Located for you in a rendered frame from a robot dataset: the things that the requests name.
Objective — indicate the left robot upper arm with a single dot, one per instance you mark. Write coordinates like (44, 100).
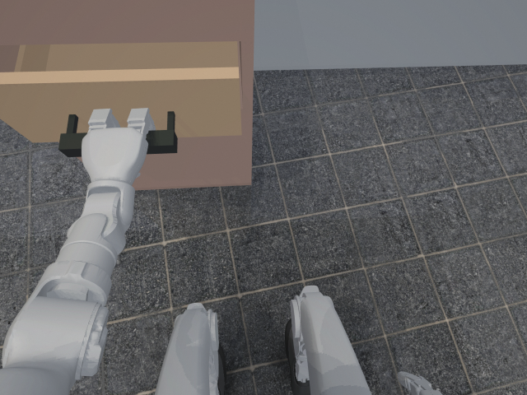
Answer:
(57, 342)

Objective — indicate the drawer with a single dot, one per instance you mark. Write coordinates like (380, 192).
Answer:
(199, 81)

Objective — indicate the handle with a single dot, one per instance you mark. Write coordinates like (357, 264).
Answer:
(159, 141)

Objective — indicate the left robot hand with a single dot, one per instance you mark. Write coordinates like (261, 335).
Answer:
(112, 152)

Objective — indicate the robot left forearm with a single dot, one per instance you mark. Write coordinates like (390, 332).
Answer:
(85, 263)

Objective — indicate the right robot hand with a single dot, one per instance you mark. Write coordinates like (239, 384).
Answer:
(416, 385)

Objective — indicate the right robot shin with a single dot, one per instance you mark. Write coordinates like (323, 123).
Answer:
(301, 364)

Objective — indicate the cabinet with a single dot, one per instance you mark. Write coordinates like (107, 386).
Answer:
(200, 161)

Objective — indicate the robot right thigh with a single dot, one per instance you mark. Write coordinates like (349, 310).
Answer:
(332, 363)

